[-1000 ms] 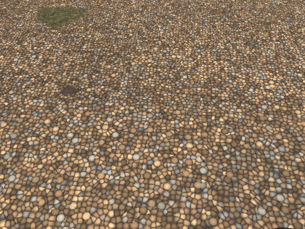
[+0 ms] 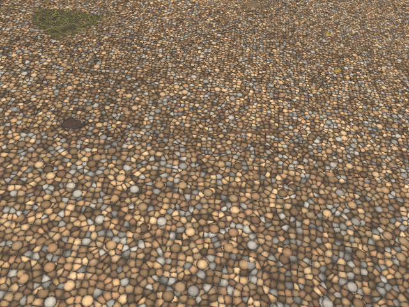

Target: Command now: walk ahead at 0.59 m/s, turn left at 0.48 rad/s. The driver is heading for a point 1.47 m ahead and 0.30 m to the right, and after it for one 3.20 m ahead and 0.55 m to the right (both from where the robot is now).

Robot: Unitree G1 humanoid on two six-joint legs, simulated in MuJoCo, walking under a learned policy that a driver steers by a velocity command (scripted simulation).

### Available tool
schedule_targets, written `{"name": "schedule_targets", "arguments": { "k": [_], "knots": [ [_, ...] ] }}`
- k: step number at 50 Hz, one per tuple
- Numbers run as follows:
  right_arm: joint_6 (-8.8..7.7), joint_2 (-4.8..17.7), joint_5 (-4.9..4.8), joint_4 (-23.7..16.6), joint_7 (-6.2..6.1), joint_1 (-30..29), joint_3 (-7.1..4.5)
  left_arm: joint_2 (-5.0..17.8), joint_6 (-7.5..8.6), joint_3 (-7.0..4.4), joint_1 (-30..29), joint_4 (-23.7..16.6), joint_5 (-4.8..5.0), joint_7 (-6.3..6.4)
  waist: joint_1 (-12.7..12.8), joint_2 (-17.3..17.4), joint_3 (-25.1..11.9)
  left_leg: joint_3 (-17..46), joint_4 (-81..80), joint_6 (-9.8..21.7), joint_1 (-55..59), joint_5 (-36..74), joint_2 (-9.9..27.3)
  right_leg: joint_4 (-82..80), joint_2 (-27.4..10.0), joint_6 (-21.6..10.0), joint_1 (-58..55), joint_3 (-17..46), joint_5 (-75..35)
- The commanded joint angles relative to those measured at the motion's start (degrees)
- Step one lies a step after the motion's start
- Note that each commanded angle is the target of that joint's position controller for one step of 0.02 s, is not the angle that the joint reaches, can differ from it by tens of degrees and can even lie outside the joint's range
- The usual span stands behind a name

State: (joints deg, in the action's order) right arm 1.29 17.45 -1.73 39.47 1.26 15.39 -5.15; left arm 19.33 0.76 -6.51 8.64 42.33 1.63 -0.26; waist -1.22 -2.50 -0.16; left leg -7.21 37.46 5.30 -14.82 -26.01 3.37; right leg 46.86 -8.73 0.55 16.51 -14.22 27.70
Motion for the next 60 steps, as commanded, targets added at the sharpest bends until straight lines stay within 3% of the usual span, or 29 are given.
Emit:
{"name": "schedule_targets", "arguments": {
  "k": [1, 2, 4, 8, 13, 16, 19, 20, 21, 22, 23, 25, 27, 29, 33, 36, 38, 40, 41, 42, 43, 44, 45, 46, 49, 53, 57, 58, 60],
  "knots": [
    [-5.09, 9.75, 0.58, -0.83, 0.09, 11.71, -2.14, 2.41, 5.06, 1.45, -16.75, -11.59, 2.02, -2.32, -6.59, 12.61, 4.26, 46.59, -30.69, 17.55, 26.39, -15.70, 21.17, 28.37, 4.66, -1.19, 49.36, 15.35, -0.12],
    [-3.15, 9.87, 4.35, -0.19, -0.72, 9.66, -1.66, 1.53, 2.96, 2.20, -13.18, -8.74, -6.46, -2.71, -4.80, 9.10, 4.31, 36.91, -30.57, 10.99, 21.85, -15.64, 19.26, 25.68, 1.71, -1.22, 45.20, 13.24, -8.68],
    [-3.77, 6.93, 4.14, -0.47, -0.91, 5.76, -0.17, 3.23, 1.21, 1.69, -4.70, -3.38, -5.74, -3.84, -0.81, 7.36, 5.77, 22.60, -31.26, 4.33, 17.42, -2.26, 11.17, 21.53, 1.34, -0.67, 35.08, 13.04, -17.65],
    [-6.09, 5.55, 4.24, 3.18, -0.48, 11.75, 0.74, 2.07, -0.83, 1.96, -4.88, -1.18, -2.05, -4.50, -1.95, 5.28, 8.16, 5.63, -31.72, -2.14, 17.40, 19.96, 7.91, 19.65, 7.68, -2.36, 32.94, 17.21, -22.82],
    [-6.83, 2.44, 3.69, 6.30, -1.56, 13.04, 2.48, -0.46, -0.35, 3.91, -10.59, -2.40, -3.07, -4.94, -2.30, 6.13, 11.03, -4.52, -34.06, -4.48, 18.75, 39.58, 6.45, 5.61, 9.02, -5.39, 31.14, 7.45, -26.62],
    [-7.03, 4.97, 3.59, 8.28, -2.83, 12.20, 2.74, -0.94, -0.41, 4.95, -8.92, -3.19, -2.44, -4.43, 0.40, 8.74, 7.49, -8.13, -28.69, -5.82, 21.77, 81.10, 7.53, -2.32, 13.12, -9.12, 18.88, 0.18, -25.03],
    [-4.97, 10.48, 4.90, 7.56, -4.63, 6.81, 1.05, 4.61, -0.65, 3.11, 11.63, 1.95, -1.71, -3.22, 11.72, 12.74, -3.99, -7.69, -3.23, -5.75, 26.08, 103.58, 10.58, -2.53, 17.25, -12.95, 1.44, 1.30, -16.34],
    [-4.30, 12.04, 5.15, 6.30, -4.42, 3.04, 0.43, 7.62, -0.64, 1.49, 23.66, 5.58, -1.73, -2.62, 17.34, 11.92, -7.68, -5.96, 12.98, -4.54, 19.46, 98.39, 10.77, -4.25, 17.21, -15.15, -10.16, 5.28, -10.08],
    [-4.41, 10.80, 4.12, 5.56, -3.43, -1.53, 0.40, 9.68, -0.44, -0.18, 30.40, 7.40, -1.79, -1.73, 21.39, 5.81, -7.15, -6.18, 37.70, -3.69, 6.90, 67.26, 3.80, -13.14, 13.91, -18.64, -20.62, 13.78, -9.46],
    [-6.13, -1.08, 5.00, 2.90, -1.87, -7.52, 3.71, 10.06, -0.77, -0.27, 24.12, 7.92, -1.01, -1.18, 14.38, -7.57, 0.93, -0.76, 55.17, -2.60, -15.19, 4.39, -8.16, -14.28, 6.61, -19.53, -21.34, 30.33, -10.21],
    [-7.61, -0.93, 3.12, -4.04, -0.80, -3.39, 4.13, 12.69, -0.99, -0.62, 17.60, 5.55, -2.17, -1.13, 6.47, -12.16, -5.22, 12.85, 62.38, -5.15, -33.17, 1.21, -10.16, -26.34, -1.74, -30.61, -30.63, 60.66, -2.11],
    [-9.64, 4.38, 4.05, -3.14, -0.50, -4.44, 4.12, 5.54, -0.09, 0.41, 17.02, 5.66, -2.70, -0.53, 4.12, 5.39, 2.06, 15.53, 51.01, -3.83, -32.76, 7.53, -3.30, -36.20, -3.27, -26.16, -20.17, 60.21, 4.25],
    [-7.92, 3.79, 6.14, -2.70, -0.85, -4.92, 4.72, 4.80, 1.68, 1.10, 13.86, 5.05, -2.97, 0.37, -0.32, 10.76, 6.36, 14.63, 42.60, -6.06, -27.10, 6.79, 0.29, -36.26, 1.64, -22.78, -7.78, 49.53, -5.16],
    [-5.53, 2.79, 6.69, -3.81, -0.51, -6.33, 5.49, 4.74, 3.27, 1.64, 13.40, 4.90, -2.11, 0.55, -1.77, 9.07, 8.68, 11.89, 34.06, -8.25, -23.87, 7.04, 2.80, -38.33, 5.48, -21.43, 1.74, 42.74, -9.04],
    [-4.93, 0.44, 4.69, -9.31, 0.45, -20.03, 7.05, 5.68, 4.02, 1.12, 16.31, 4.50, -1.26, 0.29, 4.05, 3.09, 9.51, 6.28, 9.06, -9.60, -16.06, 24.79, 1.67, -38.79, 11.12, -17.01, 6.78, 34.56, -28.64],
    [-5.26, -0.12, 3.79, -9.84, 0.53, -21.94, 7.18, 6.20, 4.24, 0.90, 20.75, 5.99, -0.93, -0.07, 7.98, 0.10, 4.90, 3.90, -0.82, -6.84, -12.39, 34.65, -1.23, -37.18, 8.66, -14.33, -4.68, 33.06, -46.02],
    [-5.59, 1.28, 4.02, -9.64, 0.22, -20.97, 6.48, 6.76, 4.35, 0.95, 20.82, 6.52, -1.28, 0.47, 7.55, -0.46, 2.23, 3.83, -5.60, -4.89, -9.15, 32.98, -3.23, -32.77, 7.00, -12.68, -12.94, 31.96, -58.20],
    [-5.97, 6.53, 3.60, -6.49, -0.89, -9.36, 3.97, 10.37, 4.55, 0.31, 18.74, 6.35, -2.48, 0.88, 1.19, -3.00, -5.42, 5.25, -5.97, -2.93, 1.87, 24.09, -6.10, -18.60, 4.93, -10.55, -19.06, 32.29, -72.39],
    [-6.02, 8.96, 3.01, -3.51, -1.78, 1.95, 2.54, 12.03, 4.43, -0.14, 15.06, 5.95, -3.11, 0.88, -6.29, -3.14, -9.94, 5.10, -7.03, -2.03, 12.80, 20.77, -5.11, -5.84, 5.61, -9.73, -15.68, 30.68, -71.24],
    [-5.95, 12.21, 3.50, -0.05, -3.04, 14.80, 0.84, 8.81, 4.90, 0.44, 11.78, 4.94, -3.77, 0.94, -12.23, -1.23, -14.75, 10.53, -3.26, -0.86, 26.98, 10.11, 0.41, 11.82, 7.94, -9.08, -4.95, 28.50, -59.59],
    [-6.36, 16.39, 5.96, 1.06, -3.01, 17.21, -0.19, -2.78, 5.20, 3.07, 18.27, 2.55, -2.09, 0.71, -5.36, 18.01, -20.31, 39.49, -7.36, 4.75, 41.05, -2.04, 18.61, 34.79, 16.63, -6.74, 14.13, 24.67, -2.27],
    [-5.80, 14.23, 4.83, 0.99, -1.69, 13.21, -0.26, -0.19, 5.38, 3.87, 19.52, 1.96, -1.24, 0.63, -3.80, 18.92, -21.37, 61.32, -20.60, 8.54, 39.40, -9.24, 20.72, 39.77, 16.80, -7.05, 23.67, 24.60, -2.88],
    [-5.94, 9.49, 4.13, 0.83, -1.25, 6.83, 0.14, 3.01, 4.93, 3.38, 12.07, 1.61, -2.21, 0.66, -3.32, 9.92, -9.66, 51.61, -22.23, 8.61, 29.72, -7.57, 16.88, 37.98, 12.38, -7.38, 26.39, 23.50, -9.37],
    [-6.13, 6.62, 3.81, 2.09, -0.82, 5.91, 0.65, 3.67, 4.76, 3.34, 7.27, 0.41, -3.00, -0.04, -3.08, 3.88, -5.41, 42.85, -21.44, 8.46, 22.24, -0.23, 13.92, 35.10, 10.91, -7.35, 25.10, 22.81, -12.08],
    [-6.85, 1.64, 3.05, 7.49, -0.60, 9.84, 2.22, 0.38, 3.36, 4.53, 4.20, -2.83, -5.06, -1.35, 1.49, 6.47, -0.03, 32.48, -21.96, 7.21, 10.50, 10.82, 7.33, 26.93, 7.16, -5.91, 23.22, 21.13, -9.28],
    [-7.41, 4.45, 2.04, 8.81, -1.13, 10.75, 1.46, 0.25, 3.19, 6.55, -6.94, -9.36, -4.99, -2.05, 2.19, 6.24, 6.75, 27.91, -30.20, 9.03, -1.60, 12.45, 4.28, 3.99, 4.11, -1.46, 21.63, 17.29, -17.46],
    [-7.91, 10.44, 0.97, 8.02, -0.04, 9.65, -0.47, 0.78, 3.08, 6.97, -8.87, -9.14, -3.53, -3.18, 2.31, 8.03, 4.41, 22.42, -34.73, 6.79, -12.02, 24.90, 2.33, -7.10, 8.72, -0.36, -4.24, 12.38, -31.71],
    [-7.95, 8.86, 1.42, 7.70, 0.31, 9.11, 0.02, 1.86, 3.22, 5.82, -3.32, -5.97, -3.82, -3.06, 3.69, 7.38, 1.06, 20.36, -29.48, 5.67, -10.69, 32.76, 2.83, 0.15, 8.24, -1.67, -9.80, 13.18, -41.97],
    [-7.25, 10.48, 1.37, 6.00, -0.03, 6.74, -0.43, 6.03, 3.61, 3.58, 10.78, -1.23, -4.74, -1.98, 10.44, 3.94, -6.01, 17.45, -8.49, 3.19, -7.15, 49.73, -0.25, -0.89, 10.41, -2.94, -20.43, 14.24, -28.31]
  ]
}}
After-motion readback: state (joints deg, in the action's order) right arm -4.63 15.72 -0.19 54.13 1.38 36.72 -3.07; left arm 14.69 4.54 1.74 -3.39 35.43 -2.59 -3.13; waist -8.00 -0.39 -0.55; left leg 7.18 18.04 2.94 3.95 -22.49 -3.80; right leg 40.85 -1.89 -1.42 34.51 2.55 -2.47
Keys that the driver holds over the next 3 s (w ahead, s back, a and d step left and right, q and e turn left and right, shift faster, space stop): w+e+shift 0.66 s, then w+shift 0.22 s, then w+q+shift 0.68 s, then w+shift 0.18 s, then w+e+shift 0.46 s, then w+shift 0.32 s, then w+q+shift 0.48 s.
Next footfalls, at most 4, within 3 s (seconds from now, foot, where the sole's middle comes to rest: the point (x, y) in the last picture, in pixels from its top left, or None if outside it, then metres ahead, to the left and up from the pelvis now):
0.42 right None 0.41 -0.01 -0.76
0.84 left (191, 203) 0.88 0.00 -0.76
1.24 right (274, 172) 1.04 -0.34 -0.76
1.62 left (241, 132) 1.43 -0.26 -0.93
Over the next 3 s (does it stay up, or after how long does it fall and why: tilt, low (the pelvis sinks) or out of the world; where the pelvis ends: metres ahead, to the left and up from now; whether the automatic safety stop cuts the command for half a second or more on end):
stays up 2.62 -0.52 -0.37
